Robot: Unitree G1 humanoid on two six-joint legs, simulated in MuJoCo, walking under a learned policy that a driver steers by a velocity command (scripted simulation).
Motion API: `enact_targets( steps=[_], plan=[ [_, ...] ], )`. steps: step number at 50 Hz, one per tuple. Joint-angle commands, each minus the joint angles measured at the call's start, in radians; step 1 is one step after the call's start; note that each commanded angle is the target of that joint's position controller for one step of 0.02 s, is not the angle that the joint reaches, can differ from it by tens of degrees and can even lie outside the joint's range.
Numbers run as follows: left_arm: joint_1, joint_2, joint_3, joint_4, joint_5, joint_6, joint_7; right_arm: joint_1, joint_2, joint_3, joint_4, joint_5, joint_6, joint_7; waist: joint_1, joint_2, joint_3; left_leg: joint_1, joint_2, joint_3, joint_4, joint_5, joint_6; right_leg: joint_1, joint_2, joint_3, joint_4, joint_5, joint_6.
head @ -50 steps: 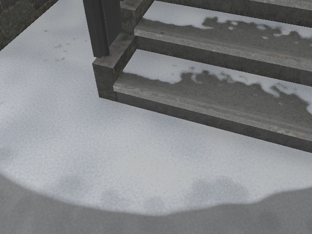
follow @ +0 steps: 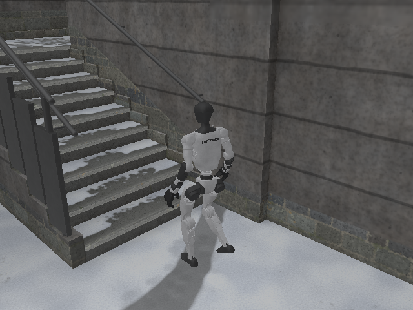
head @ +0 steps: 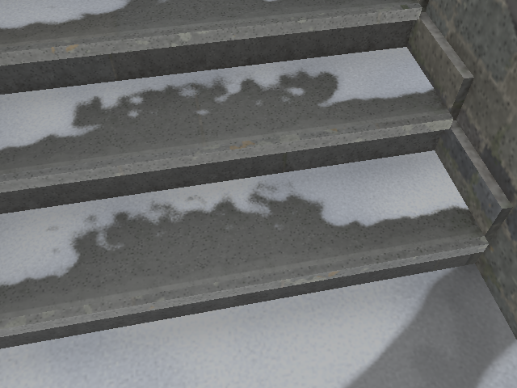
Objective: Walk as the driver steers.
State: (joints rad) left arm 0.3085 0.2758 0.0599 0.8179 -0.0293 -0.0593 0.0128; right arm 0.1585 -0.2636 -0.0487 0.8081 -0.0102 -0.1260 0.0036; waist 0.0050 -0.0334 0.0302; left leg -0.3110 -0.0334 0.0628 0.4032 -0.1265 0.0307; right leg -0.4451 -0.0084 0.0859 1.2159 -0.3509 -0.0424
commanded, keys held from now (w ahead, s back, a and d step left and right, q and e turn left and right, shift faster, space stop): w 1.00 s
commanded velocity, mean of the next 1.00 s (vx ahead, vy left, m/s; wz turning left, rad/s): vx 0.50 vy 0.00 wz -0.13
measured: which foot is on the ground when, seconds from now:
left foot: down 0.00-0.36, up 0.38-0.80, down 0.82-1.00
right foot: up 0.00-0.32, down 0.34-0.84, up 0.86-1.00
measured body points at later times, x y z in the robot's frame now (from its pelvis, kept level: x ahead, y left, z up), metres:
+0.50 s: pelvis +0.26 -0.07 +0.00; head +0.29 -0.10 +0.45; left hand +0.40 +0.17 -0.11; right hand +0.29 -0.35 -0.14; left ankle +0.19 +0.07 -0.66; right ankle +0.30 -0.17 -0.74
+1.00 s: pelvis +0.49 -0.05 +0.00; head +0.49 -0.03 +0.45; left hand +0.58 +0.17 -0.14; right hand +0.47 -0.31 -0.13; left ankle +0.47 +0.02 -0.74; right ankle +0.45 -0.17 -0.57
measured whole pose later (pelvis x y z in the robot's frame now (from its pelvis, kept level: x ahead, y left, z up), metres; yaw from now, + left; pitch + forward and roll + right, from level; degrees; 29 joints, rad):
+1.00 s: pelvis +0.49 -0.05 +0.00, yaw -5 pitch +1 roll +0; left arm 0.27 0.19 0.05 0.88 0.05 -0.05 -0.02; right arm 0.39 -0.21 -0.03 0.98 -0.03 -0.09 0.01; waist 0.00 -0.04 -0.02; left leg -0.18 -0.04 0.08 0.41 -0.26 0.07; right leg -0.68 -0.04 -0.04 1.52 -0.28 -0.07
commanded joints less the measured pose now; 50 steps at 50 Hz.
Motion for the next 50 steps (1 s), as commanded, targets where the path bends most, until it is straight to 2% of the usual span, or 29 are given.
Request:
enact_targets(
  steps=[1, 5, 7, 9, 13, 15, 16, 17, 18, 19, 20, 21, 22, 24, 26, 28, 31, 34, 36, 38, 40, 41, 42, 43, 44, 45, 46, 47, 50],
  plan=[
    [0.028, 0.027, 0.01, -0.075, -0.004, 0.002, -0.002, 0.04, -0.083, -0.02, -0.014, 0.001, -0.017, 0.009, 0.0, 0.099, -0.045, 0.158, 0.277, -0.26, -0.253, 0.064, 0.171, -0.169, -0.114, 0.03, -0.012, 0.051, -0.001],
    [-0.063, 0.018, -0.004, -0.125, 0.016, 0.001, -0.004, 0.073, -0.137, -0.035, 0.026, 0.012, -0.023, 0.015, -0.001, 0.071, -0.013, 0.16, 0.287, -0.17, -0.302, 0.145, 0.206, -0.233, -0.129, 0.026, -0.212, 0.162, 0.011],
    [-0.133, 0.014, -0.013, -0.146, 0.021, -0.014, -0.02, 0.08, -0.152, -0.037, 0.035, 0.017, -0.013, 0.012, -0.018, 0.07, -0.009, 0.173, 0.262, -0.108, -0.3, 0.176, 0.195, -0.22, -0.127, -0.01, -0.354, 0.283, 0.013],
    [-0.212, 0.014, -0.019, -0.165, 0.019, -0.024, -0.031, 0.102, -0.166, -0.036, 0.043, 0.024, -0.003, 0.01, -0.046, 0.073, 0.003, 0.167, 0.239, -0.061, -0.285, 0.178, 0.173, -0.171, -0.107, -0.061, -0.475, 0.354, 0.017],
    [-0.326, 0.047, -0.018, -0.224, 0.007, -0.028, -0.043, 0.165, -0.205, -0.04, 0.075, 0.037, 0.015, 0.009, -0.075, 0.103, 0.024, 0.264, 0.284, -0.08, -0.238, 0.137, 0.147, -0.151, -0.083, -0.084, -0.609, 0.289, 0.001],
    [-0.313, 0.071, -0.009, -0.238, 0.012, -0.033, -0.046, 0.162, -0.218, -0.043, 0.084, 0.043, 0.027, 0.006, -0.045, 0.12, 0.007, 0.303, 0.306, -0.081, -0.171, 0.23, 0.13, -0.089, -0.054, -0.11, -0.657, 0.227, -0.03],
    [-0.238, 0.1, 0.003, -0.222, 0.02, -0.034, -0.039, 0.147, -0.22, -0.039, 0.09, 0.047, 0.03, 0.003, 0.009, 0.124, -0.03, 0.296, 0.279, -0.046, -0.063, 0.367, 0.102, 0.035, -0.023, -0.137, -0.713, 0.209, -0.049],
    [-0.085, 0.147, 0.029, -0.176, 0.025, -0.031, -0.029, 0.167, -0.19, -0.027, 0.094, 0.037, 0.031, 0.001, 0.073, 0.105, -0.123, 0.239, 0.228, -0.006, 0.125, 0.484, 0.077, 0.254, 0.011, -0.153, -0.727, 0.219, -0.078],
    [0.131, 0.108, 0.007, -0.091, 0.153, -0.029, -0.028, 0.222, -0.109, -0.003, 0.105, -0.042, 0.038, 0.003, 0.123, 0.046, -0.222, 0.089, 0.16, 0.069, 0.384, 0.212, 0.042, 0.491, -0.087, -0.06, -0.742, 0.138, -0.089],
    [0.219, 0.265, 0.046, -0.075, 0.156, -0.02, -0.019, 0.318, -0.017, 0.017, 0.058, -0.024, 0.034, 0.017, 0.089, -0.313, -0.316, -0.295, -0.009, 0.092, 0.748, -0.362, -0.012, 0.759, -0.394, 0.454, -0.842, 0.216, -0.218],
    [0.197, 0.239, 0.05, -0.081, 0.105, -0.015, -0.019, 0.262, -0.117, -0.007, 0.078, -0.032, 0.039, 0.013, 0.103, -0.186, -0.319, -0.361, 0.03, -0.071, 0.844, -0.416, 0.015, 0.713, -0.381, 0.543, -0.898, 0.29, -0.224],
    [0.099, 0.188, 0.035, -0.088, 0.085, -0.02, -0.023, 0.192, -0.124, -0.012, 0.062, -0.018, 0.037, 0.019, 0.057, -0.119, -0.203, -0.379, 0.081, -0.087, 0.834, -0.319, 0.027, 0.61, -0.337, 0.382, -0.885, 0.347, -0.2],
    [0.059, 0.123, 0.021, -0.087, 0.083, -0.028, -0.033, 0.157, -0.104, 0.0, 0.058, -0.013, 0.036, 0.023, 0.041, -0.045, -0.151, -0.342, 0.109, -0.082, 0.785, -0.27, 0.019, 0.502, -0.306, 0.292, -0.901, 0.455, -0.186],
    [-0.003, 0.059, 0.001, -0.079, 0.067, -0.033, -0.033, 0.162, -0.08, 0.009, 0.068, -0.031, 0.062, 0.024, -0.012, -0.051, -0.126, -0.234, 0.136, -0.086, 0.692, -0.236, 0.002, 0.374, -0.249, 0.172, -0.95, 0.559, -0.154],
    [-0.001, 0.083, 0.01, -0.055, 0.059, -0.053, -0.035, 0.178, -0.069, 0.011, 0.07, -0.038, 0.081, 0.024, -0.038, -0.059, -0.123, -0.165, 0.119, -0.062, 0.664, -0.212, -0.005, 0.312, -0.233, 0.109, -0.975, 0.638, -0.163],
    [0.012, 0.095, 0.016, -0.029, 0.046, -0.062, -0.037, 0.142, -0.058, 0.015, 0.06, -0.048, 0.085, 0.029, -0.043, -0.056, -0.09, -0.178, 0.126, -0.048, 0.59, -0.159, -0.007, 0.283, -0.226, 0.073, -1.017, 0.547, -0.169],
    [0.038, 0.08, 0.015, 0.007, 0.047, -0.062, -0.034, 0.006, -0.04, 0.024, 0.016, -0.043, 0.074, 0.037, -0.005, -0.065, -0.014, -0.21, 0.13, -0.037, 0.403, -0.044, -0.007, 0.272, -0.196, 0.039, -1.086, 0.337, -0.167],
    [0.093, 0.09, 0.026, 0.04, 0.054, -0.058, -0.029, -0.023, -0.024, 0.031, 0.007, -0.038, 0.067, 0.031, 0.013, -0.081, -0.033, -0.125, 0.1, -0.005, 0.305, -0.008, -0.005, 0.273, -0.197, -0.001, -1.075, 0.268, -0.164],
    [0.097, 0.099, 0.031, 0.047, 0.061, -0.055, -0.025, -0.057, -0.038, 0.026, -0.006, -0.033, 0.062, 0.022, 0.02, -0.066, -0.006, -0.096, 0.087, 0.009, 0.272, -0.034, -0.002, 0.254, -0.197, -0.002, -1.051, 0.284, -0.157],
    [0.093, 0.085, 0.028, 0.056, 0.053, -0.048, -0.02, -0.016, -0.042, 0.022, 0.001, -0.041, 0.052, 0.014, -0.01, -0.064, -0.013, -0.05, 0.076, 0.017, 0.255, -0.092, 0.03, 0.273, -0.228, 0.033, -0.984, 0.346, -0.16],
    [0.067, 0.083, 0.026, 0.056, 0.045, -0.039, -0.017, 0.169, -0.038, 0.011, 0.064, -0.044, 0.034, -0.002, -0.101, 0.007, -0.067, 0.149, 0.017, 0.042, 0.121, -0.119, 0.06, 0.248, -0.18, -0.013, -0.736, 0.591, -0.141],
    [0.035, 0.064, 0.021, 0.045, 0.035, -0.042, -0.017, 0.319, -0.092, -0.011, 0.108, -0.057, 0.021, -0.013, -0.168, 0.09, -0.108, 0.304, 0.096, -0.083, 0.006, -0.13, 0.086, 0.154, -0.104, -0.084, -0.46, 0.603, -0.105],
    [0.033, -0.032, -0.006, 0.007, 0.043, -0.048, -0.018, 0.392, -0.2, -0.031, 0.114, -0.068, 0.015, -0.023, -0.142, 0.273, -0.127, 0.388, 0.373, -0.438, -0.147, -0.096, 0.106, -0.035, -0.006, -0.156, -0.148, 0.143, -0.056],
    [0.171, -0.045, -0.003, 0.028, 0.042, -0.037, -0.021, 0.376, -0.277, -0.061, 0.135, -0.038, 0.031, -0.019, -0.053, 0.369, -0.104, 0.453, 0.462, -0.732, -0.251, -0.152, 0.225, -0.286, 0.068, -0.121, 0.034, -0.124, -0.045],
    [0.114, 0.002, 0.003, 0.05, 0.07, -0.023, -0.02, 0.298, -0.172, -0.045, 0.117, -0.022, 0.038, -0.008, -0.044, 0.157, -0.015, 0.396, 0.43, -0.645, -0.219, -0.321, 0.234, -0.385, -0.013, -0.076, 0.205, -0.066, -0.051],
    [0.046, -0.006, 0.003, 0.047, 0.083, -0.02, -0.021, 0.236, -0.094, -0.026, 0.105, -0.01, 0.041, 0.004, -0.041, 0.087, 0.027, 0.314, 0.371, -0.509, -0.208, -0.348, 0.214, -0.41, -0.033, -0.08, 0.266, -0.001, -0.058],
    [0.031, -0.022, 0.001, 0.043, 0.077, -0.017, -0.026, 0.205, -0.051, -0.011, 0.108, -0.015, 0.042, 0.011, -0.01, 0.078, 0.053, 0.244, 0.312, -0.396, -0.217, -0.267, 0.184, -0.406, -0.048, -0.089, 0.298, 0.048, -0.051],
    [0.03, -0.036, -0.001, 0.044, 0.082, -0.006, -0.031, 0.207, -0.034, -0.002, 0.114, -0.015, 0.037, 0.008, 0.01, 0.092, 0.048, 0.199, 0.28, -0.318, -0.212, -0.15, 0.169, -0.39, -0.056, -0.099, 0.33, 0.085, -0.043],
    [-0.035, -0.091, -0.017, 0.013, 0.085, 0.031, -0.027, 0.282, -0.037, 0.006, 0.17, -0.021, 0.017, 0.009, 0.019, 0.094, 0.035, 0.143, 0.259, -0.198, -0.17, 0.156, 0.179, -0.449, -0.036, -0.147, 0.484, 0.083, -0.02]
  ],
)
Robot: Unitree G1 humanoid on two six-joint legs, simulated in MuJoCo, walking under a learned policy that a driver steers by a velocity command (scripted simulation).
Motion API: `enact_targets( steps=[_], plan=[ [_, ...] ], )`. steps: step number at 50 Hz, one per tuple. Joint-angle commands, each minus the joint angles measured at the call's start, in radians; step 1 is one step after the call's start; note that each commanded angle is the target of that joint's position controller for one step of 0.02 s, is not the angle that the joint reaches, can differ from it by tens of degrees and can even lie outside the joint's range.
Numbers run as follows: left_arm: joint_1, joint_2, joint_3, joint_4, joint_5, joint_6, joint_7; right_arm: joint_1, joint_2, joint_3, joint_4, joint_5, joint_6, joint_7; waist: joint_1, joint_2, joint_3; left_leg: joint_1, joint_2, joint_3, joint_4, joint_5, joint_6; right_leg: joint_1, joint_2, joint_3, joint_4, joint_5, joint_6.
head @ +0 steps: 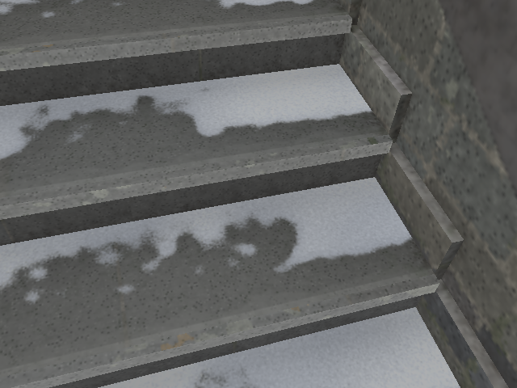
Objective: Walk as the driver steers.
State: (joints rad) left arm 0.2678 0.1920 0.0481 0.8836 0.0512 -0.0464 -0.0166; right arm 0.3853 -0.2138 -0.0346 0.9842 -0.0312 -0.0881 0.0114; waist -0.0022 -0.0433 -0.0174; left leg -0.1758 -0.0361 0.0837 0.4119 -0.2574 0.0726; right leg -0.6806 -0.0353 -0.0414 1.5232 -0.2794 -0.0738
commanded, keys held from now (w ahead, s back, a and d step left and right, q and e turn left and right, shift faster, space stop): w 0.24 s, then w+q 0.60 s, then q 0.16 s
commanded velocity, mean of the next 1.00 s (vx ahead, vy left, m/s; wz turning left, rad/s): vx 0.48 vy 0.00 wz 0.32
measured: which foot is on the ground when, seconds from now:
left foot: down 0.00-0.32, up 0.34-0.90, down 0.92-1.00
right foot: up 0.00-0.28, down 0.30-0.94, up 0.96-1.00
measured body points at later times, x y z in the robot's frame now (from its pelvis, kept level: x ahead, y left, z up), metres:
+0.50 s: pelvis +0.27 -0.06 +0.11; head +0.29 -0.06 +0.55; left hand +0.31 +0.17 -0.04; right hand +0.40 -0.30 -0.02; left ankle +0.20 +0.10 -0.36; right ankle +0.32 -0.12 -0.59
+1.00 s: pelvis +0.55 -0.01 +0.20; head +0.56 -0.02 +0.65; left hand +0.44 +0.21 +0.06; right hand +0.81 -0.14 +0.10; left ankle +0.59 +0.09 -0.44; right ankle +0.38 -0.15 -0.43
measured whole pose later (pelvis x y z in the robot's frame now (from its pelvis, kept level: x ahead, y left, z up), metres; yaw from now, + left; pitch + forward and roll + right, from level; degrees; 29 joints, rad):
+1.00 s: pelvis +0.55 -0.01 +0.20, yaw +20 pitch +6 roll +5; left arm 0.43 0.23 0.00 1.07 0.05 -0.12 -0.12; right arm 0.03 -0.18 -0.01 0.79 -0.03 -0.02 0.05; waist -0.01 -0.05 -0.13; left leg -0.82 -0.10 0.15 1.17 -0.46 0.09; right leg -0.28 -0.09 -0.06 1.13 -0.14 0.02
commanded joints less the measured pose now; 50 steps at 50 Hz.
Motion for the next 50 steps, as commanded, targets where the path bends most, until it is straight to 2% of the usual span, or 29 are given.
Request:
enact_targets(
  steps=[1, 6, 9, 11, 12, 13, 14, 15, 16, 17, 18, 19, 20, 21, 22, 24, 28, 29, 33, 36, 38, 41, 43, 45, 46, 47, 48, 49, 50],
  plan=[
    [-0.042, -0.004, -0.008, -0.082, 0.004, 0.02, 0.007, 0.062, -0.095, -0.008, -0.004, -0.002, -0.026, -0.003, 0.022, 0.1, 0.087, 0.006, 0.261, -0.212, -0.186, 0.305, 0.146, -0.245, -0.014, -0.024, 0.158, 0.014, 0.018],
    [-0.35, -0.053, -0.052, -0.28, -0.024, 0.04, 0.067, 0.182, -0.111, 0.004, 0.062, -0.008, -0.046, -0.02, -0.02, 0.144, 0.173, 0.194, 0.351, -0.284, -0.262, 0.121, 0.176, -0.763, -0.015, 0.004, 0.575, -0.262, -0.028],
    [-0.453, -0.066, -0.09, -0.383, -0.025, 0.038, 0.064, 0.21, -0.103, 0.025, 0.1, 0.011, -0.046, -0.036, -0.019, 0.089, 0.168, 0.204, 0.289, -0.18, -0.353, 0.11, 0.117, -0.754, -0.062, -0.046, 0.316, -0.334, -0.044],
    [-0.43, -0.071, -0.113, -0.405, -0.018, 0.05, 0.042, 0.216, -0.066, 0.045, 0.118, 0.039, -0.019, -0.059, -0.012, 0.051, 0.106, 0.097, 0.223, -0.101, -0.457, 0.418, 0.152, -0.432, -0.047, -0.153, 0.026, -0.256, -0.032],
    [-0.374, -0.107, -0.128, -0.395, -0.041, 0.051, 0.036, 0.142, -0.071, 0.047, 0.087, 0.062, -0.013, -0.062, 0.027, 0.015, 0.043, -0.053, 0.201, -0.049, -0.464, 0.799, 0.152, -0.035, -0.009, -0.174, -0.254, -0.136, -0.042],
    [-0.298, -0.065, -0.103, -0.356, -0.05, 0.053, 0.034, 0.154, -0.121, 0.039, 0.057, 0.065, -0.02, -0.056, 0.025, 0.029, -0.091, -0.031, 0.199, -0.058, -0.319, 1.216, 0.173, 0.199, 0.081, -0.233, -0.322, -0.108, -0.015],
    [-0.124, -0.027, -0.071, -0.315, -0.038, 0.046, 0.04, 0.159, -0.245, 0.007, 0.062, 0.056, -0.03, -0.041, 0.119, 0.163, -0.215, 0.083, 0.277, -0.087, -0.112, 1.576, 0.151, 0.32, 0.119, -0.194, -0.356, -0.136, -0.03],
    [0.06, 0.023, -0.047, -0.275, -0.019, 0.04, 0.043, 0.098, -0.324, -0.029, 0.045, 0.079, -0.033, -0.018, 0.233, 0.239, -0.368, 0.188, 0.296, -0.077, 0.133, 1.696, 0.11, 0.467, 0.127, -0.126, -0.515, -0.066, -0.056],
    [0.168, 0.125, -0.009, -0.206, 0.01, 0.025, 0.052, 0.104, -0.255, -0.026, 0.031, 0.097, -0.051, -0.001, 0.23, 0.161, -0.427, 0.026, 0.209, -0.096, 0.452, 1.337, 0.069, 0.614, -0.019, 0.176, -0.655, -0.221, -0.114],
    [0.281, 0.257, 0.031, -0.137, 0.025, 0.031, 0.058, 0.109, -0.112, -0.012, -0.022, 0.089, -0.058, 0.033, 0.222, -0.214, -0.484, -0.288, -0.032, -0.155, 0.911, 0.271, 0.026, 0.798, -0.332, 0.794, -1.041, -0.136, -0.251],
    [0.197, 0.255, 0.044, -0.117, -0.01, 0.031, 0.052, 0.069, -0.102, -0.028, -0.037, 0.009, -0.055, 0.038, 0.16, -0.127, -0.485, -0.38, -0.047, -0.348, 1.243, 0.09, 0.032, 0.741, -0.348, 1.028, -1.221, -0.189, -0.21],
    [0.067, 0.227, 0.044, -0.086, -0.036, 0.007, 0.043, 0.045, -0.024, -0.02, -0.088, 0.006, -0.03, 0.025, 0.047, -0.006, -0.279, -0.436, 0.021, -0.309, 1.324, 0.116, 0.02, 0.547, -0.368, 0.861, -1.22, -0.299, -0.154],
    [-0.032, 0.115, 0.022, -0.053, -0.044, -0.008, 0.035, -0.02, -0.004, -0.016, -0.114, -0.017, -0.013, 0.01, 0.015, 0.097, -0.094, -0.49, 0.068, -0.201, 1.383, 0.153, 0.015, 0.388, -0.325, 0.703, -1.177, -0.346, -0.137],
    [-0.017, -0.053, -0.043, 0.013, 0.015, -0.045, -0.021, -0.124, 0.021, -0.01, -0.106, 0.007, 0.003, 0.043, 0.109, 0.048, 0.104, -0.736, 0.006, -0.412, 1.585, 0.228, 0.122, 0.273, -0.26, 0.533, -1.111, -0.187, -0.219],
    [-0.014, -0.128, -0.068, 0.053, 0.034, -0.054, -0.043, -0.091, 0.019, -0.004, -0.122, 0.01, 0.016, 0.06, 0.034, 0.046, 0.021, -0.81, 0.024, -0.414, 1.648, 0.27, 0.187, 0.327, -0.247, 0.468, -1.116, -0.083, -0.203],
    [-0.008, -0.117, -0.087, 0.136, 0.07, -0.056, -0.068, -0.063, 0.066, 0.012, -0.136, 0.021, 0.026, 0.077, -0.061, 0.114, -0.005, -0.921, 0.012, -0.404, 1.692, 0.365, 0.281, 0.3, -0.222, 0.269, -1.124, 0.089, -0.113],
    [-0.141, -0.072, -0.09, 0.1, 0.04, -0.097, -0.051, -0.123, -0.002, -0.002, -0.144, 0.028, 0.049, 0.088, -0.149, 0.029, -0.062, -0.908, 0.058, -0.216, 1.622, 0.365, 0.23, 0.15, -0.105, -0.101, -1.207, 0.119, -0.052],
    [-0.037, -0.067, -0.091, 0.136, 0.049, -0.094, -0.042, -0.168, 0.005, -0.001, -0.139, 0.039, 0.057, 0.094, -0.1, -0.063, -0.061, -0.996, 0.046, -0.159, 1.809, 0.3, 0.221, 0.219, -0.108, -0.09, -1.226, 0.149, -0.072],
    [0.264, -0.081, -0.116, 0.285, 0.102, -0.072, -0.038, -0.352, 0.028, 0.026, -0.202, 0.039, 0.064, 0.066, -0.001, -0.004, -0.018, -1.424, 0.063, -0.239, 1.819, 0.203, 0.236, 0.619, -0.199, -0.028, -1.217, 0.272, -0.097],
    [0.344, -0.065, -0.117, 0.318, 0.132, -0.065, -0.069, -0.501, 0.042, 0.042, -0.287, 0.044, 0.081, 0.045, 0.025, 0.068, -0.014, -1.5, 0.13, -0.189, 1.562, 0.229, 0.22, 0.723, -0.276, -0.037, -1.3, 0.278, -0.125],
    [0.389, -0.082, -0.12, 0.322, 0.119, -0.061, -0.062, -0.568, 0.036, 0.04, -0.308, 0.049, 0.096, 0.036, 0.048, 0.022, -0.015, -1.467, 0.128, -0.096, 1.467, 0.25, 0.215, 0.718, -0.253, -0.08, -1.348, 0.28, -0.108],
    [0.265, 0.007, -0.101, 0.222, 0.028, -0.06, -0.082, -0.621, 0.047, 0.039, -0.301, 0.04, 0.116, 0.071, 0.02, -0.044, -0.032, -1.011, 0.104, 0.109, 1.254, 0.003, 0.143, 0.486, -0.249, -0.236, -1.402, 0.781, -0.056],
    [0.298, 0.156, -0.079, 0.236, 0.021, -0.083, -0.082, -0.611, 0.06, 0.046, -0.316, 0.046, 0.124, 0.097, -0.055, -0.139, -0.043, -0.778, 0.024, 0.164, 1.114, -0.033, 0.135, 0.511, -0.272, -0.267, -1.288, 1.575, -0.058],
    [0.249, 0.274, -0.031, 0.195, -0.024, -0.108, -0.066, -0.439, 0.004, 0.027, -0.276, 0.048, 0.095, 0.097, -0.112, -0.144, -0.057, -0.647, -0.074, 0.185, 0.776, -0.164, 0.077, 0.721, -0.303, -0.227, -1.114, 1.821, -0.043],
    [0.179, 0.305, -0.016, 0.178, -0.021, -0.112, -0.07, -0.304, -0.023, 0.018, -0.238, 0.05, 0.076, 0.075, -0.155, -0.17, -0.097, -0.483, -0.099, 0.149, 0.643, -0.075, 0.081, 0.718, -0.288, -0.22, -0.979, 1.861, -0.02],
    [0.146, 0.245, -0.022, 0.144, 0.029, -0.122, -0.072, -0.077, -0.085, -0.008, -0.174, 0.037, 0.069, 0.031, -0.198, -0.084, -0.229, -0.038, -0.06, -0.06, 0.674, 0.336, 0.168, 0.378, -0.262, -0.182, -0.71, 1.666, 0.062],
    [0.192, 0.108, -0.047, 0.111, 0.066, -0.116, -0.103, 0.127, -0.128, -0.011, -0.103, 0.008, 0.073, 0.002, -0.176, 0.151, -0.487, 0.432, 0.119, -0.518, 0.468, 0.738, 0.369, -0.002, -0.108, -0.11, -0.343, 0.451, 0.16],
    [0.097, 0.145, -0.007, 0.08, -0.029, -0.077, -0.133, 0.246, -0.181, -0.035, -0.075, -0.045, 0.099, 0.021, -0.227, 0.158, -0.461, 0.299, 0.236, -0.856, 0.164, 0.744, 0.412, -0.059, 0.104, 0.125, 0.171, 0.074, 0.112],
    [0.088, 0.119, 0.01, 0.051, -0.048, -0.065, -0.129, 0.155, -0.267, -0.08, -0.073, -0.02, 0.07, 0.012, -0.186, 0.105, -0.312, 0.172, 0.247, -0.821, 0.089, 0.522, 0.357, -0.213, 0.105, 0.269, 0.399, 0.107, 0.066]
  ],
)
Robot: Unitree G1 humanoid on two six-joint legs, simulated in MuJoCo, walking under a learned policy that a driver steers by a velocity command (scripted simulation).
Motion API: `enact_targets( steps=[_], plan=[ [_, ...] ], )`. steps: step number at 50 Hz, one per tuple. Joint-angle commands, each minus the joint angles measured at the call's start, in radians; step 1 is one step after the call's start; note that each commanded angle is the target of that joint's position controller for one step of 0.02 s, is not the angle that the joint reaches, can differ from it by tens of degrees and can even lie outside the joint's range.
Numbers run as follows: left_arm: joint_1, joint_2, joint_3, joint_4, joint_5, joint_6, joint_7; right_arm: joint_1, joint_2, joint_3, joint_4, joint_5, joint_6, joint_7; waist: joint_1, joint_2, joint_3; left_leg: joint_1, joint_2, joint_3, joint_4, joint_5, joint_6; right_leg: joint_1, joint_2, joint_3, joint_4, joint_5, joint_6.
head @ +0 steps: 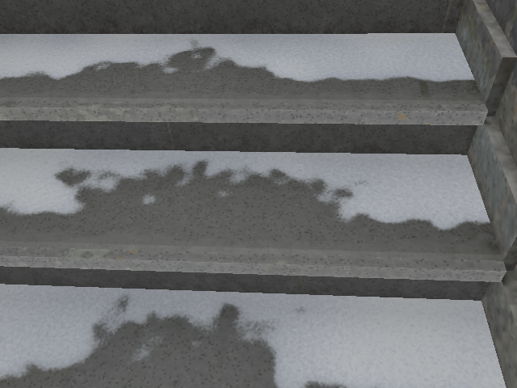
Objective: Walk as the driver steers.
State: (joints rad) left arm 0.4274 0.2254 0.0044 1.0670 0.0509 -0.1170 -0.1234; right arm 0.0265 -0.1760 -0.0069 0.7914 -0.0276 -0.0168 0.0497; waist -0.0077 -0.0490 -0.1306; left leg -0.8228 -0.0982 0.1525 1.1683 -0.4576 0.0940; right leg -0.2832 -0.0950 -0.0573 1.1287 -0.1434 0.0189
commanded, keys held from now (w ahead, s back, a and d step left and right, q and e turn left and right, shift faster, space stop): q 0.08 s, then no key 0.92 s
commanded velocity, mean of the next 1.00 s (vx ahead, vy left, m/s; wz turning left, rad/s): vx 0.06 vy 0.00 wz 0.18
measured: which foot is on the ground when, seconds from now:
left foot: down 0.00-0.52, up 0.54-0.74, down 0.76-1.00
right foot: up 0.00-0.50, down 0.52-0.78, up 0.80-1.00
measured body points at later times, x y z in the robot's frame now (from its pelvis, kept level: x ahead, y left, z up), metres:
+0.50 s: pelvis +0.17 -0.12 +0.10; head +0.19 -0.14 +0.55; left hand +0.40 +0.09 +0.09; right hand +0.21 -0.40 -0.04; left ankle +0.07 +0.07 -0.63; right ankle +0.28 -0.26 -0.46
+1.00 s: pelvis +0.20 -0.11 +0.09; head +0.21 -0.13 +0.54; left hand +0.40 +0.09 +0.03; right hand +0.16 -0.35 -0.06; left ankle +0.11 -0.04 -0.63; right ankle +0.20 -0.22 -0.37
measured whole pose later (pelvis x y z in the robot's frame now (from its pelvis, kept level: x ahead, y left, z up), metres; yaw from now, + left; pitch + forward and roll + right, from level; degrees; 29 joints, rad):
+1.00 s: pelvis +0.20 -0.11 +0.09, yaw +8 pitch +4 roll +0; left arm 0.07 0.14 -0.04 0.57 0.04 -0.02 -0.09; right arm 0.58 -0.20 0.02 0.91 0.01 -0.08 0.03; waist -0.03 0.03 -0.07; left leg -0.24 -0.07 0.01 0.61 -0.44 0.07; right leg -1.00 -0.01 -0.02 2.02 -0.35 0.00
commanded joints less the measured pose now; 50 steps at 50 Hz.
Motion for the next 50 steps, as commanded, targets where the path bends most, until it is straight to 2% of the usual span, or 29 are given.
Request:
enact_targets(
  steps=[1, 3, 4, 6, 11, 15, 16, 19, 21, 23, 24, 26, 27, 28, 29, 30, 31, 32, 33, 35, 37, 38, 40, 41, 42, 44, 46, 48, 50],
  plan=[
    [-0.113, 0.051, 0.044, -0.154, -0.017, -0.009, 0.001, 0.328, -0.27, -0.1, 0.088, 0.014, -0.034, -0.022, -0.119, 0.062, -0.068, 0.657, 0.274, -0.822, -0.62, 0.624, 0.324, -0.699, 0.16, 0.307, 0.915, -0.018, -0.045],
    [-0.212, 0.01, 0.034, -0.238, 0.016, -0.011, 0.045, 0.137, -0.099, -0.055, 0.082, 0.035, -0.056, -0.005, 0.002, 0.073, -0.026, 0.504, 0.241, -0.68, -0.665, 0.629, 0.299, -0.78, 0.167, 0.276, 0.973, -0.102, -0.1],
    [-0.229, 0.006, 0.03, -0.266, -0.008, 0.004, 0.06, 0.072, -0.022, -0.027, 0.085, 0.025, -0.051, 0.003, 0.052, 0.007, -0.013, 0.429, 0.223, -0.592, -0.677, 0.639, 0.256, -0.811, 0.149, 0.264, 0.956, -0.164, -0.118],
    [-0.195, 0.059, 0.04, -0.263, 0.002, 0.029, 0.084, 0.088, 0.003, -0.012, 0.079, 0.024, -0.081, 0.012, 0.091, 0.007, 0.009, 0.341, 0.203, -0.435, -0.698, 0.708, 0.186, -0.749, 0.094, 0.207, 0.791, -0.267, -0.085],
    [-0.248, 0.108, 0.033, -0.398, -0.067, 0.012, 0.094, 0.217, -0.262, -0.074, 0.013, -0.03, -0.11, -0.041, 0.028, 0.14, -0.01, 0.308, 0.19, -0.319, -0.743, 0.937, 0.119, -0.509, 0.128, 0.081, 0.855, -0.337, 0.01],
    [-0.514, 0.035, -0.037, -0.582, -0.042, 0.046, 0.125, 0.577, -0.18, -0.049, 0.126, -0.05, -0.103, -0.065, -0.161, 0.181, 0.105, 1.028, 0.478, -0.61, -0.681, 0.886, 0.178, -1.373, 0.089, 0.315, 1.143, -0.645, -0.055],
    [-0.533, 0.024, -0.05, -0.612, -0.04, 0.046, 0.126, 0.616, -0.17, -0.049, 0.139, -0.037, -0.097, -0.065, -0.149, 0.177, 0.086, 1.026, 0.453, -0.575, -0.679, 0.911, 0.181, -1.409, 0.095, 0.285, 1.22, -0.681, -0.077],
    [-0.483, -0.025, -0.097, -0.69, -0.012, 0.081, 0.1, 0.547, -0.217, -0.047, 0.111, -0.073, -0.116, -0.098, -0.036, 0.097, 0.062, 0.836, 0.369, -0.473, -0.732, 0.793, 0.092, -1.226, 0.033, 0.21, 0.998, -0.589, -0.096],
    [-0.462, 0.048, -0.067, -0.722, -0.003, 0.109, 0.091, 0.313, -0.322, -0.08, 0.017, -0.073, -0.114, -0.067, 0.127, 0.036, 0.039, 0.252, 0.244, -0.36, -0.897, 0.443, 0.017, -0.64, -0.015, 0.066, 0.604, -0.327, -0.073],
    [-0.465, 0.061, -0.049, -0.747, -0.067, 0.142, 0.098, 0.172, -0.434, -0.118, -0.032, 0.002, -0.112, -0.049, 0.212, 0.114, 0.046, 0.085, 0.349, -0.433, -1.014, 0.428, 0.019, -0.349, 0.001, 0.139, 0.455, -0.376, -0.042],
    [-0.451, 0.067, -0.059, -0.703, -0.071, 0.132, 0.07, 0.168, -0.486, -0.144, -0.053, 0.081, -0.106, -0.039, 0.188, 0.148, -0.024, 0.319, 0.338, -0.349, -0.943, 0.476, 0.017, -0.425, 0.074, 0.047, 0.196, -0.59, -0.021],
    [-0.105, 0.106, -0.011, -0.499, -0.093, 0.092, 0.06, 0.242, -0.351, -0.119, -0.03, 0.004, -0.087, -0.011, 0.211, 0.068, -0.167, 0.582, 0.293, -0.333, -0.545, 0.584, -0.07, -0.195, 0.081, 0.26, -0.219, -0.254, -0.047],
    [0.089, 0.198, 0.02, -0.428, -0.108, 0.08, 0.053, 0.367, -0.178, -0.138, -0.058, -0.037, -0.049, 0.037, 0.136, -0.206, -0.314, 0.22, 0.106, -0.372, -0.236, 0.095, -0.126, 0.209, -0.141, 0.923, -0.286, 0.172, -0.292],
    [0.167, 0.187, 0.023, -0.4, -0.111, 0.05, 0.014, 0.443, -0.134, -0.173, -0.072, -0.003, -0.055, 0.049, 0.131, -0.213, -0.324, 0.117, 0.032, -0.546, 0.058, 0.011, -0.133, 0.287, -0.242, 1.021, -0.356, 0.221, -0.306],
    [0.064, 0.223, 0.039, -0.39, -0.101, 0.033, -0.018, 0.474, -0.114, -0.195, -0.088, 0.007, -0.058, 0.02, 0.06, -0.197, -0.239, 0.053, -0.015, -0.55, 0.326, -0.059, -0.155, 0.219, -0.271, 0.899, -0.334, 0.521, -0.357],
    [-0.071, 0.138, -0.001, -0.397, -0.106, 0.011, -0.034, 0.467, -0.148, -0.196, -0.085, 0.022, -0.063, -0.006, 0.012, -0.121, -0.132, -0.047, 0.066, -0.526, 0.356, -0.063, -0.202, 0.128, -0.253, 0.775, -0.255, 0.439, -0.316],
    [-0.279, 0.02, -0.051, -0.442, -0.15, 0.003, -0.03, 0.589, -0.128, -0.167, -0.032, 0.017, -0.058, -0.016, -0.101, -0.038, -0.027, 0.132, 0.18, -0.413, 0.294, -0.006, -0.222, -0.271, -0.229, 0.656, -0.138, 0.186, -0.245],
    [-0.577, -0.02, -0.083, -0.532, -0.122, 0.003, -0.037, 0.764, -0.073, -0.119, 0.036, 0.005, -0.054, -0.005, -0.236, 0.067, 0.076, 0.512, 0.18, -0.258, 0.388, 0.169, -0.261, -0.842, -0.166, 0.489, -0.101, -0.343, -0.162],
    [-0.673, 0.005, -0.057, -0.571, -0.081, 0.006, -0.018, 0.912, -0.053, -0.114, 0.124, 0.019, -0.052, -0.011, -0.283, 0.135, 0.132, 0.66, 0.094, -0.155, 0.328, 0.236, -0.278, -0.999, -0.056, 0.224, -0.063, -0.609, -0.102],
    [-0.591, 0.056, -0.036, -0.578, -0.062, 0.002, 0.026, 0.908, -0.057, -0.102, 0.15, -0.019, -0.057, -0.025, -0.247, 0.205, 0.157, 0.627, 0.109, -0.102, -0.129, 0.287, -0.217, -0.808, -0.096, 0.101, 0.033, -0.568, -0.063],
    [-0.477, 0.095, -0.018, -0.588, -0.022, 0.015, 0.047, 0.838, -0.115, -0.101, 0.108, -0.001, -0.063, -0.014, -0.157, 0.012, 0.133, 0.703, 0.09, -0.067, -0.433, 0.351, -0.073, -0.709, -0.163, 0.189, 0.105, -0.424, -0.087],
    [-0.474, -0.12, -0.059, -0.495, -0.026, 0.091, 0.185, 0.406, -0.034, -0.059, -0.006, -0.018, 0.052, -0.064, -0.049, -0.225, 0.151, 0.53, 0.086, -0.034, -0.776, 0.224, -0.012, -0.469, -0.135, 0.152, -0.025, -0.283, -0.09],
    [-0.344, -0.167, -0.051, -0.558, -0.042, 0.137, 0.213, 0.393, -0.139, -0.058, -0.029, -0.009, 0.067, -0.066, 0.052, 0.259, 0.18, 0.595, 0.186, -0.393, -0.661, 1.23, -0.018, -0.659, 0.063, -0.133, 0.57, -0.675, -0.001],
    [-0.27, -0.016, -0.011, -0.587, -0.074, 0.063, 0.138, 0.582, -0.373, -0.11, -0.004, 0.083, -0.008, -0.004, 0.121, 0.37, 0.137, 0.575, 0.276, -0.534, -0.649, 1.334, 0.319, -0.805, 0.186, -0.102, 0.975, -0.709, 0.037],
    [-0.288, 0.04, 0.014, -0.546, -0.082, 0.044, 0.123, 0.669, -0.365, -0.107, -0.001, 0.051, -0.032, 0.023, 0.042, 0.286, 0.111, 0.684, 0.438, -0.702, -0.64, 1.418, 0.419, -1.001, 0.228, 0.054, 1.388, -0.721, 0.023],
    [-0.348, 0.025, 0.005, -0.534, -0.017, 0.039, 0.071, 0.673, -0.241, -0.061, 0.063, -0.012, -0.056, 0.012, -0.04, 0.095, 0.187, 0.929, 0.498, -0.802, -0.659, 1.043, 0.299, -1.311, 0.14, 0.215, 1.356, -0.374, -0.025],
    [-0.393, -0.039, -0.027, -0.575, -0.012, 0.058, 0.034, 0.481, -0.112, 0.009, 0.039, 0.014, -0.079, -0.007, 0.049, -0.041, 0.116, 0.831, 0.414, -0.652, -0.654, 0.954, 0.151, -1.109, 0.061, 0.229, 1.206, -0.378, -0.069],
    [-0.304, -0.035, -0.034, -0.571, -0.003, 0.086, 0.022, 0.392, -0.115, 0.024, -0.01, 0.053, -0.107, -0.021, 0.125, 0.009, 0.056, 0.598, 0.253, -0.42, -0.679, 0.793, 0.064, -0.771, 0.034, 0.085, 0.948, -0.234, -0.02],
    [-0.315, -0.042, -0.042, -0.571, -0.011, 0.12, 0.02, 0.281, -0.242, -0.021, -0.048, 0.053, -0.121, -0.053, 0.164, 0.023, 0.073, 0.282, 0.129, -0.276, -0.803, 0.794, 0.033, -0.301, 0.022, -0.053, 0.341, 0.014, -0.01]
  ],
)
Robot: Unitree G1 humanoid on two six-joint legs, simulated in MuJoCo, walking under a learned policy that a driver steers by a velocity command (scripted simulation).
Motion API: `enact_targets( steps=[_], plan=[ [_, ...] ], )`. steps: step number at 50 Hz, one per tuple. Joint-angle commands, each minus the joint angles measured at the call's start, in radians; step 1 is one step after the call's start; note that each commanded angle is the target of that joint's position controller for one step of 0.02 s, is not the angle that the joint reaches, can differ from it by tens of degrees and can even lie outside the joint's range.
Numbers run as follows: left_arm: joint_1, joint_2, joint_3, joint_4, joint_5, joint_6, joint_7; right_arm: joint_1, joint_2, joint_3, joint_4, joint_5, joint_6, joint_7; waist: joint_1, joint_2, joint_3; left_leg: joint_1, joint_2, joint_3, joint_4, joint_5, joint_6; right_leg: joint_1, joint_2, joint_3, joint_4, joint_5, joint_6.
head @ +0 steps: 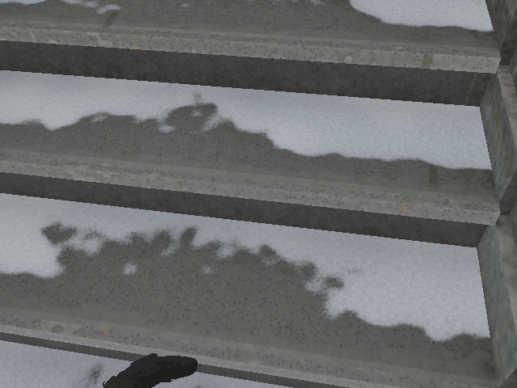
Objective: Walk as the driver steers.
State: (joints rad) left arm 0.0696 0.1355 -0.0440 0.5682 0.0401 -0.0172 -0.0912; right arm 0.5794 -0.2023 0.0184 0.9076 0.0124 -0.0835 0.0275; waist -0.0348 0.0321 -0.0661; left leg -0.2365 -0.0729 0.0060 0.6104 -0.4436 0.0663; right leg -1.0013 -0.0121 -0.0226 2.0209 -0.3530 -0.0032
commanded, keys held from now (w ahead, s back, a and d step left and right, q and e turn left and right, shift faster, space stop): no key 1.00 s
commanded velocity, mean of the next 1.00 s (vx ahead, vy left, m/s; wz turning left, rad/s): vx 0.00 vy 0.00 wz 0.00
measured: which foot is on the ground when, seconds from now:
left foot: down 0.00-0.14, up 0.16-0.40, down 0.42-1.00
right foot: up 0.00-0.10, down 0.12-1.00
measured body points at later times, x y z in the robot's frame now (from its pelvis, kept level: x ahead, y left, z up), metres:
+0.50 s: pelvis -0.03 +0.02 +0.01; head +0.00 -0.01 +0.46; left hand +0.11 +0.22 -0.10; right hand +0.11 -0.21 -0.12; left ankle -0.08 +0.20 -0.71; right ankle -0.06 -0.10 -0.72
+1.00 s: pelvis -0.05 +0.09 +0.01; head -0.04 +0.08 +0.46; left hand -0.03 +0.32 -0.12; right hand +0.03 -0.15 -0.13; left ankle -0.09 +0.20 -0.72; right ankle -0.06 -0.10 -0.72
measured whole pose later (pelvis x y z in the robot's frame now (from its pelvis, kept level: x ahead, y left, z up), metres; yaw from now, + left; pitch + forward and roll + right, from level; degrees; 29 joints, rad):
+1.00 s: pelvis -0.05 +0.09 +0.01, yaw +1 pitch -1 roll +0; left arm 0.41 0.19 0.00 0.79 -0.02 0.02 -0.07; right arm 0.26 -0.20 -0.04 0.89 0.02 -0.01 0.09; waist 0.02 0.01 0.04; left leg -0.16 0.01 0.04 0.51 -0.33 0.00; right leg -0.19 -0.11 0.02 0.47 -0.27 0.09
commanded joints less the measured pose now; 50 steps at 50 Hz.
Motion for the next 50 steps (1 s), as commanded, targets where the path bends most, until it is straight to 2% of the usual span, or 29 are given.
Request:
enact_targets(
  steps=[1, 2, 4, 5, 6, 7, 8, 9, 10, 11, 12, 13, 15, 16, 17, 19, 20, 21, 22, 24, 27, 28, 29, 32, 34, 39, 42, 44, 50],
  plan=[
    [-0.052, 0.054, 0.006, -0.084, -0.025, 0.034, -0.002, -0.265, -0.263, -0.073, -0.162, 0.02, -0.042, -0.043, 0.149, 0.037, 0.006, -0.324, 0.136, -0.171, -0.327, 0.879, 0.127, 0.526, -0.026, -0.116, -0.717, 0.224, 0.032],
    [-0.094, 0.094, 0.018, -0.128, -0.056, 0.049, 0.016, -0.214, -0.321, -0.11, -0.133, 0.022, -0.023, -0.034, 0.116, 0.077, 0.02, -0.109, 0.243, -0.228, -0.315, 0.928, 0.182, 0.39, -0.009, -0.033, -0.824, -0.046, 0.019],
    [0.12, 0.118, 0.031, -0.025, -0.051, 0.037, 0.019, -0.349, -0.285, -0.12, -0.193, 0.027, 0.008, -0.02, 0.115, 0.012, -0.071, 0.346, 0.272, -0.223, -0.06, 1.336, 0.155, 0.413, -0.038, 0.046, -1.398, 0.049, -0.012],
    [0.204, 0.112, 0.047, 0.029, -0.069, 0.033, 0.029, -0.359, -0.241, -0.116, -0.179, 0.047, 0.036, -0.008, 0.12, 0.012, -0.106, 0.394, 0.239, -0.203, 0.03, 1.275, 0.146, 0.575, -0.011, -0.006, -1.712, 0.389, -0.015],
    [0.205, 0.05, 0.023, 0.088, -0.065, -0.041, 0.135, -0.297, -0.134, -0.094, -0.161, -0.017, 0.065, -0.043, 0.103, 0.244, -0.13, 0.574, 0.098, -0.076, 0.115, 1.065, 0.031, 0.605, -0.021, 0.002, -1.955, 0.375, 0.045],
    [0.239, 0.109, 0.034, 0.142, -0.041, -0.062, 0.171, -0.231, -0.067, -0.084, -0.2, -0.017, 0.082, -0.056, -0.004, 0.021, -0.042, 0.133, 0.062, -0.096, 0.192, 0.483, -0.025, 0.971, -0.22, 0.15, -1.732, 1.255, 0.06],
    [0.347, 0.094, 0.028, 0.202, -0.041, -0.056, 0.189, -0.102, 0.017, -0.072, -0.146, -0.024, 0.104, -0.054, -0.036, -0.19, -0.068, -0.197, -0.034, -0.156, 0.307, 0.007, -0.079, 1.266, -0.376, 0.302, -1.454, 2.011, 0.012],
    [0.413, 0.059, 0.022, 0.22, -0.042, -0.057, 0.19, -0.033, 0.003, -0.084, -0.089, -0.04, 0.13, -0.04, -0.017, -0.142, -0.098, -0.228, -0.076, -0.25, 0.574, -0.039, -0.1, 1.146, -0.387, 0.325, -1.45, 1.972, -0.045],
    [0.326, 0.075, 0.026, 0.189, -0.04, -0.06, 0.182, -0.05, -0.009, -0.09, -0.098, -0.04, 0.14, -0.028, -0.043, -0.146, -0.094, -0.2, -0.082, -0.292, 0.721, 0.01, -0.123, 1.002, -0.376, 0.346, -1.493, 1.701, -0.076],
    [-0.004, 0.193, 0.066, 0.047, -0.02, -0.054, -0.01, -0.253, -0.222, -0.162, -0.264, 0.091, 0.072, -0.008, -0.084, -0.582, -0.099, -0.391, -0.023, -0.23, 0.99, -0.159, -0.166, 0.935, -0.337, 0.229, -1.459, 1.378, -0.153],
    [-0.045, 0.076, 0.039, 0.001, -0.04, -0.057, -0.071, -0.323, -0.276, -0.177, -0.237, 0.055, 0.025, 0.0, -0.056, -0.292, -0.095, -0.325, 0.038, -0.209, 1.035, -0.177, -0.189, 0.795, -0.263, 0.19, -1.482, 1.132, -0.188],
    [-0.066, 0.058, 0.031, 0.006, -0.048, -0.063, -0.08, -0.337, -0.188, -0.152, -0.26, 0.025, 0.012, 0.012, -0.097, -0.129, -0.041, -0.259, 0.064, -0.18, 1.051, -0.111, -0.206, 0.636, -0.239, 0.144, -1.511, 1.025, -0.212],
    [-0.065, 0.03, 0.018, 0.009, -0.073, -0.088, -0.057, -0.36, -0.097, -0.11, -0.252, -0.004, 0.009, 0.026, -0.09, -0.051, 0.013, -0.272, 0.125, -0.113, 0.674, -0.026, -0.274, 0.665, -0.154, 0.089, -1.52, 0.858, -0.162],
    [0.316, 0.162, 0.067, 0.12, -0.056, -0.048, 0.131, -0.633, -0.058, -0.068, -0.298, -0.04, 0.109, -0.026, 0.165, 0.065, 0.039, -0.43, -0.028, 0.02, 0.523, -0.06, -0.179, 0.97, -0.249, 0.258, -1.682, 1.032, -0.11],
    [0.151, 0.182, 0.06, 0.11, -0.109, -0.081, 0.019, -0.407, -0.041, -0.083, -0.316, -0.004, 0.044, 0.021, -0.07, -0.304, -0.046, -0.309, 0.152, -0.08, 0.554, 0.032, -0.297, 0.908, -0.185, 0.165, -1.513, 0.891, -0.154],
    [0.055, 0.121, 0.042, 0.079, -0.106, -0.09, -0.047, -0.362, -0.027, -0.069, -0.234, 0.041, 0.026, 0.057, -0.066, -0.13, -0.035, -0.03, 0.184, 0.014, 0.106, 0.295, -0.302, 0.749, -0.143, 0.125, -1.508, 0.891, -0.101],
    [0.117, 0.165, 0.056, 0.114, -0.111, -0.074, -0.069, -0.358, -0.054, -0.081, -0.207, 0.039, 0.027, 0.074, -0.055, -0.149, -0.002, 0.009, 0.156, 0.032, 0.011, 0.413, -0.279, 0.778, -0.14, 0.159, -1.5, 0.893, -0.065],
    [0.158, 0.192, 0.068, 0.147, -0.114, -0.057, -0.084, -0.374, -0.091, -0.091, -0.22, 0.023, 0.02, 0.058, -0.059, -0.202, -0.005, 0.013, 0.141, 0.038, -0.034, 0.464, -0.247, 0.821, -0.154, 0.178, -1.497, 0.891, -0.029],
    [0.169, 0.159, 0.061, 0.142, -0.116, -0.044, -0.088, -0.381, -0.091, -0.088, -0.231, 0.019, 0.01, 0.043, -0.044, -0.18, -0.031, -0.007, 0.165, 0.003, -0.077, 0.488, -0.229, 0.884, -0.179, 0.194, -1.482, 0.815, -0.004],
    [0.312, 0.149, 0.074, 0.157, -0.094, -0.047, -0.039, -0.48, -0.103, -0.078, -0.261, 0.016, 0.001, 0.007, 0.091, -0.089, -0.058, -0.1, 0.184, -0.011, -0.072, 0.542, -0.174, 1.002, -0.13, 0.145, -1.444, 0.655, -0.014],
    [0.273, 0.117, 0.068, 0.179, -0.07, -0.048, -0.002, -0.475, -0.037, -0.05, -0.258, 0.01, 0.006, 0.012, 0.089, -0.039, -0.027, -0.074, 0.183, 0.01, -0.068, 0.35, -0.165, 0.868, -0.099, 0.105, -1.482, 0.224, -0.024],
    [0.267, 0.091, 0.055, 0.184, -0.078, -0.035, -0.008, -0.456, -0.046, -0.057, -0.237, 0.005, 0.017, 0.02, 0.067, -0.04, 0.02, -0.048, 0.167, 0.03, -0.088, 0.236, -0.161, 0.777, -0.083, 0.1, -1.516, 0.026, -0.009],
    [0.246, 0.118, 0.061, 0.161, -0.074, -0.036, -0.006, -0.422, -0.083, -0.069, -0.212, 0.01, 0.028, 0.03, 0.063, -0.025, 0.083, -0.135, 0.144, 0.026, -0.095, 0.122, -0.132, 0.773, -0.064, 0.063, -1.529, -0.054, 0.001],
    [0.198, 0.112, 0.057, 0.144, -0.051, -0.037, -0.003, -0.404, -0.071, -0.072, -0.183, -0.005, 0.03, 0.047, 0.038, -0.002, 0.101, -0.078, 0.137, 0.017, -0.129, 0.227, -0.096, 0.716, -0.045, 0.024, -1.507, 0.053, 0.012],
    [0.256, 0.099, 0.046, 0.163, -0.065, -0.037, 0.003, -0.402, -0.072, -0.065, -0.169, -0.015, 0.026, 0.057, 0.043, 0.017, 0.061, -0.011, 0.135, 0.008, -0.134, 0.307, -0.088, 0.705, -0.038, 0.0, -1.503, 0.114, 0.019],
    [0.304, 0.128, 0.053, 0.187, -0.073, -0.03, 0.008, -0.321, -0.115, -0.085, -0.101, -0.001, 0.05, 0.052, 0.027, 0.014, 0.103, 0.044, 0.109, 0.029, -0.169, 0.383, -0.067, 0.695, -0.017, -0.03, -1.533, 0.118, 0.037],
    [0.328, 0.098, 0.045, 0.185, -0.063, -0.017, 0.015, -0.318, -0.091, -0.083, -0.095, -0.003, 0.064, 0.057, 0.026, 0.011, 0.114, 0.037, 0.097, 0.032, -0.187, 0.367, -0.058, 0.712, -0.016, -0.036, -1.549, 0.134, 0.032],
    [0.346, 0.12, 0.06, 0.17, -0.061, 0.003, 0.023, -0.329, -0.097, -0.083, -0.088, 0.012, 0.059, 0.057, 0.044, 0.005, 0.1, 0.059, 0.109, 0.009, -0.196, 0.405, -0.054, 0.746, -0.014, -0.037, -1.572, 0.131, 0.032],
    [0.416, 0.127, 0.062, 0.19, -0.064, 0.046, 0.022, -0.299, -0.091, -0.08, -0.055, 0.005, 0.067, 0.07, 0.048, 0.002, 0.125, 0.081, 0.097, -0.004, -0.239, 0.412, -0.052, 0.79, -0.005, -0.05, -1.615, 0.177, 0.044]
  ],
)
